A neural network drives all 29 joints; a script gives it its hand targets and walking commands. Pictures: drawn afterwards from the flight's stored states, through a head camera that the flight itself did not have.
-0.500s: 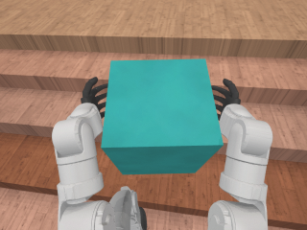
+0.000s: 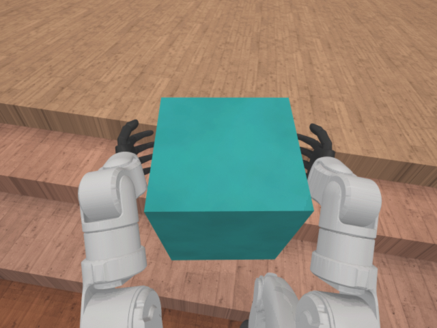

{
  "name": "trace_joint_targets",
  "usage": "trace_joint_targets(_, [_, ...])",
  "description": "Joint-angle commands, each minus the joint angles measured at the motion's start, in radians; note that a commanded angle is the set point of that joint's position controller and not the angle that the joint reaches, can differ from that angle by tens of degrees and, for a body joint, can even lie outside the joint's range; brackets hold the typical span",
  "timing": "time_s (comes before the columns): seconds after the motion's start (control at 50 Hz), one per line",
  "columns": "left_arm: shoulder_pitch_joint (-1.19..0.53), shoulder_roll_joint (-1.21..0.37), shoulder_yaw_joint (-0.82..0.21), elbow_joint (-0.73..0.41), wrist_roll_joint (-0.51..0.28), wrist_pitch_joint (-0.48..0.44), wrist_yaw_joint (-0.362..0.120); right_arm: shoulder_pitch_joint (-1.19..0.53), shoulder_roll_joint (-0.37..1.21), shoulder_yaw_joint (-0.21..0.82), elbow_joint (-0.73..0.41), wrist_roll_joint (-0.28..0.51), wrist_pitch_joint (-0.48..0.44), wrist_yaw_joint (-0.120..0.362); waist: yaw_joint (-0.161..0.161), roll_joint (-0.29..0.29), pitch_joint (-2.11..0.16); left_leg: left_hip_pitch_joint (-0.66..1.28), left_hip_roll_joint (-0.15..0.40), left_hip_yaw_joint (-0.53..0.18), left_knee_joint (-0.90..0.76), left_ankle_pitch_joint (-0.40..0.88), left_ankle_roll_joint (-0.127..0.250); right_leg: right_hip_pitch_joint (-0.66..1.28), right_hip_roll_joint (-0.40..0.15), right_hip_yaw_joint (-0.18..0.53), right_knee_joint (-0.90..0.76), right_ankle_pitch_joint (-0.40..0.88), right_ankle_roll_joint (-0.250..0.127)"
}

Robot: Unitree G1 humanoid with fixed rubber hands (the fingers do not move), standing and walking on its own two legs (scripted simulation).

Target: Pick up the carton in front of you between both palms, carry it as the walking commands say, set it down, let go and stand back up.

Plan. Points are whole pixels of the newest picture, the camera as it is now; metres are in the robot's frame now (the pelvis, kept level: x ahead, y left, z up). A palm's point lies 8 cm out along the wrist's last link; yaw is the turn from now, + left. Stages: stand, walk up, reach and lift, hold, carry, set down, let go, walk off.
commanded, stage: carry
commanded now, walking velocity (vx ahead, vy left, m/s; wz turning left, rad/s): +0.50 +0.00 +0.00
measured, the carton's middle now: (224, 187) +0.35 +0.01 +0.10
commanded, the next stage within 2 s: none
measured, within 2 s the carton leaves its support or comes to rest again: neither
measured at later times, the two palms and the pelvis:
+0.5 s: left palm (169, 15) +0.63 +0.13 +0.30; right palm (314, 35) +0.64 -0.17 +0.28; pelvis +0.29 -0.01 +0.12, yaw -1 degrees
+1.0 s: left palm out of the picture +0.93 +0.17 +0.40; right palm out of the picture +0.92 -0.13 +0.42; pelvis +0.59 +0.01 +0.24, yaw +0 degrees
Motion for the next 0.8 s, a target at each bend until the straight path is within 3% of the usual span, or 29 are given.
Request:
trace_joint_targets(0.0, [-0.582,-0.691,-0.565,0.025,-0.186,-0.005,0.005,-0.504,0.546,0.460,0.020,0.103,0.004,-0.005,0.103,0.327,-0.302,-0.021,0.086,0.101,0.091,1.406,0.147,0.537,0.142,-0.159,-0.299,0.076,-0.036])
trace_joint_targets(0.02, [-0.582,-0.703,-0.564,0.038,-0.189,-0.010,0.002,-0.512,0.547,0.452,0.029,0.086,0.006,-0.005,0.154,0.302,-0.384,0.068,0.090,0.106,0.311,1.605,0.119,0.651,0.200,-0.175,-0.402,0.044,-0.031])
trace_joint_targets(0.04, [-0.621,-0.743,-0.585,0.032,-0.198,-0.019,-0.005,-0.528,0.562,0.441,0.022,0.077,0.002,-0.005,0.202,0.170,-0.473,0.085,0.049,0.113,0.627,1.559,0.063,0.813,0.225,-0.118,-0.671,0.136,-0.019])
trace_joint_targets(0.06, [-0.602,-0.782,-0.597,0.029,-0.218,-0.030,-0.019,-0.542,0.572,0.436,0.018,0.057,-0.006,-0.006,0.210,0.138,-0.448,-0.080,0.027,0.032,0.846,1.037,0.044,0.956,0.172,0.079,-0.920,0.200,0.003])
trace_joint_targets(0.08, [-0.635,-0.787,-0.610,0.024,-0.223,-0.045,-0.022,-0.491,0.633,0.420,0.030,0.043,-0.015,-0.004,0.106,-0.304,-0.537,-0.545,-0.207,-0.068,1.308,0.007,-0.051,1.305,-0.191,0.764,-0.988,0.905,-0.192])
trace_joint_targets(0.1, [-0.624,-0.833,-0.645,0.009,-0.266,-0.056,-0.030,-0.507,0.629,0.416,0.027,0.033,-0.024,-0.001,0.110,-0.227,-0.644,-0.605,-0.205,-0.288,1.572,-0.027,-0.007,1.335,-0.192,0.853,-0.969,0.896,-0.259])
trace_joint_targets(0.12, [-0.705,-0.865,-0.668,-0.056,-0.304,-0.075,-0.046,-0.553,0.672,0.432,-0.011,0.045,-0.036,0.005,0.121,-0.155,-0.586,-0.727,-0.191,-0.294,1.652,-0.027,0.023,1.330,-0.165,0.774,-0.925,0.666,-0.255])
trace_joint_targets(0.14, [-0.747,-0.896,-0.693,-0.102,-0.328,-0.085,-0.061,-0.580,0.695,0.444,-0.036,0.049,-0.042,0.012,0.096,-0.077,-0.493,-0.813,-0.151,-0.254,1.631,-0.028,0.049,1.271,-0.143,0.699,-0.929,0.440,-0.192])
trace_joint_targets(0.18, [-0.753,-0.930,-0.724,-0.111,-0.352,-0.099,-0.085,-0.612,0.716,0.491,-0.055,0.055,-0.061,0.014,0.066,-0.053,-0.400,-0.889,-0.095,-0.222,1.559,-0.012,0.079,1.216,-0.127,0.569,-0.981,0.201,-0.119])
trace_joint_targets(0.2, [-0.729,-0.918,-0.728,-0.115,-0.350,-0.107,-0.091,-0.595,0.709,0.514,-0.066,0.054,-0.070,0.011,0.076,-0.049,-0.377,-0.929,-0.088,-0.189,1.535,-0.023,0.086,1.234,-0.132,0.537,-1.010,0.146,-0.108])
trace_joint_targets(0.28, [-0.572,-0.795,-0.682,-0.122,-0.284,-0.105,-0.073,-0.515,0.662,0.571,-0.091,0.077,-0.078,-0.003,0.086,0.002,-0.328,-1.105,-0.052,-0.097,1.503,-0.090,0.087,1.330,-0.166,0.457,-1.059,0.331,-0.134])
trace_joint_targets(0.3, [-0.538,-0.751,-0.659,-0.118,-0.265,-0.098,-0.066,-0.510,0.647,0.580,-0.101,0.088,-0.069,-0.004,0.102,-0.061,-0.307,-1.216,-0.067,-0.052,1.651,-0.147,0.096,1.366,-0.189,0.462,-1.097,0.365,-0.161])
trace_joint_targets(0.36, [-0.469,-0.649,-0.586,-0.085,-0.201,-0.067,-0.045,-0.520,0.601,0.576,-0.098,0.104,-0.034,-0.014,0.106,-0.081,-0.206,-1.457,-0.019,-0.055,1.782,-0.245,0.096,1.406,-0.192,0.412,-1.175,0.228,-0.145])
trace_joint_targets(0.4, [-0.468,-0.602,-0.555,-0.080,-0.181,-0.050,-0.038,-0.550,0.580,0.569,-0.079,0.113,-0.015,-0.022,0.061,-0.060,-0.112,-1.388,0.010,-0.021,1.572,-0.212,0.079,1.250,-0.127,0.305,-1.257,0.105,-0.090])
trace_joint_targets(0.44, [-0.466,-0.573,-0.522,-0.076,-0.168,-0.035,-0.031,-0.587,0.596,0.575,-0.054,0.138,-0.001,-0.029,0.024,-0.137,-0.089,-1.091,0.021,0.051,1.282,-0.144,0.070,1.052,-0.069,0.158,-1.415,0.241,-0.092])
trace_joint_targets(0.46, [-0.474,-0.566,-0.504,-0.070,-0.159,-0.029,-0.028,-0.609,0.606,0.580,-0.047,0.150,0.003,-0.029,0.037,-0.155,-0.099,-0.935,-0.010,0.120,1.146,-0.110,0.076,0.987,-0.046,0.077,-1.449,0.447,-0.092])
trace_joint_targets(0.48, [-0.476,-0.552,-0.487,-0.058,-0.152,-0.024,-0.024,-0.625,0.629,0.591,-0.036,0.164,0.007,-0.029,-0.005,-0.220,-0.166,-0.720,-0.042,0.159,1.059,-0.006,0.112,0.946,-0.033,-0.021,-1.388,0.834,-0.071])
trace_joint_targets(0.5, [-0.480,-0.554,-0.481,-0.053,-0.147,-0.020,-0.021,-0.615,0.639,0.590,-0.014,0.175,0.006,-0.029,-0.037,-0.239,-0.226,-0.583,-0.103,0.197,0.962,0.058,0.122,0.971,-0.039,-0.040,-1.284,1.257,-0.054])
trace_joint_targets(0.52, [-0.480,-0.559,-0.467,-0.051,-0.128,-0.019,-0.018,-0.611,0.659,0.595,-0.004,0.185,0.003,-0.028,-0.094,-0.272,-0.320,-0.469,-0.159,0.222,0.917,0.063,0.131,1.051,-0.062,-0.051,-1.114,1.550,-0.028])
trace_joint_targets(0.54, [-0.485,-0.559,-0.458,-0.049,-0.111,-0.019,-0.016,-0.612,0.681,0.601,-0.001,0.194,-0.001,-0.024,-0.162,-0.273,-0.400,-0.354,-0.185,0.203,0.787,0.060,0.121,1.128,-0.079,-0.069,-0.895,1.657,0.003])
trace_joint_targets(0.56, [-0.500,-0.564,-0.455,-0.050,-0.102,-0.022,-0.015,-0.611,0.704,0.606,0.002,0.197,-0.007,-0.016,-0.233,-0.189,-0.456,-0.165,-0.214,0.135,0.508,0.100,0.095,1.104,-0.038,-0.070,-0.602,1.486,0.040])
trace_joint_targets(0.58, [-0.510,-0.571,-0.437,-0.032,-0.075,-0.027,-0.016,-0.621,0.735,0.606,0.000,0.204,-0.014,-0.005,-0.194,-0.057,-0.416,-0.065,-0.130,-0.078,0.355,0.194,0.092,0.958,0.039,0.013,-0.333,0.810,0.061])
trace_joint_targets(0.6, [-0.429,-0.606,-0.418,-0.005,-0.047,-0.035,-0.021,-0.652,0.731,0.625,-0.007,0.213,-0.026,-0.006,-0.100,0.379,-0.602,0.158,0.221,-0.820,0.171,0.566,0.320,0.613,0.262,0.143,0.215,0.086,0.135])
trace_joint_targets(0.62, [-0.455,-0.593,-0.394,-0.003,-0.042,-0.039,-0.021,-0.654,0.777,0.652,-0.010,0.252,-0.028,0.006,-0.090,0.215,-0.689,0.179,0.219,-0.850,0.209,0.393,0.349,0.576,0.216,0.337,0.412,0.126,0.084])
trace_joint_targets(0.64, [-0.512,-0.646,-0.404,-0.033,-0.055,-0.048,-0.030,-0.714,0.822,0.687,-0.045,0.287,-0.043,0.021,-0.085,0.148,-0.619,0.106,0.180,-0.787,0.235,0.123,0.329,0.474,0.189,0.330,0.448,0.132,0.058])
trace_joint_targets(0.66, [-0.571,-0.682,-0.415,-0.051,-0.063,-0.057,-0.037,-0.773,0.875,0.717,-0.075,0.324,-0.056,0.039,-0.056,0.064,-0.492,0.010,0.164,-0.709,0.233,0.004,0.273,0.398,0.142,0.287,0.418,0.130,0.036])
trace_joint_targets(0.72, [-0.575,-0.711,-0.475,-0.057,-0.062,-0.078,-0.042,-0.778,0.896,0.734,-0.081,0.328,-0.074,0.065,-0.033,0.013,-0.363,-0.083,0.163,-0.536,0.177,-0.180,0.221,0.275,0.076,0.221,0.368,0.106,0.007])
trace_joint_targets(0.76, [-0.558,-0.711,-0.519,-0.067,-0.079,-0.083,-0.042,-0.703,0.855,0.715,-0.075,0.290,-0.075,0.058,-0.047,0.010,-0.340,-0.048,0.162,-0.475,0.152,-0.112,0.251,0.199,0.078,0.160,0.304,0.013,0.014])
trace_joint_targets(0.78, [-0.536,-0.708,-0.531,-0.060,-0.094,-0.080,-0.040,-0.658,0.825,0.692,-0.060,0.265,-0.072,0.051,-0.050,0.006,-0.352,0.002,0.163,-0.443,0.164,0.015,0.258,0.146,0.072,0.138,0.326,0.016,0.008])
